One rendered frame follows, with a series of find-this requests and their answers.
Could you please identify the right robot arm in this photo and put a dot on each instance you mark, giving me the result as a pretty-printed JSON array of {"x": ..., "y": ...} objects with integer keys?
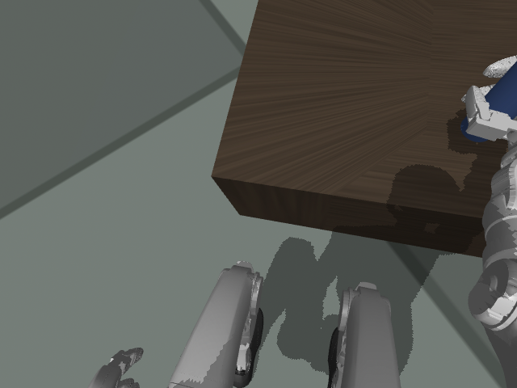
[{"x": 493, "y": 299}]

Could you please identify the left robot hand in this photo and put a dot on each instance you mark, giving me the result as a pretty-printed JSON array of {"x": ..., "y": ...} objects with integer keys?
[{"x": 109, "y": 375}]

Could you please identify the can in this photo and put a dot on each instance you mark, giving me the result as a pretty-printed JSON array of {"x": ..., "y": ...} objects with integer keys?
[{"x": 502, "y": 98}]

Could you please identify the left robot foot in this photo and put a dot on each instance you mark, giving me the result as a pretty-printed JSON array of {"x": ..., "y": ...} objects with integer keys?
[{"x": 243, "y": 378}]

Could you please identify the right robot hand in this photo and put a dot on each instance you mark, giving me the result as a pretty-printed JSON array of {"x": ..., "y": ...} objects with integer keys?
[{"x": 484, "y": 122}]

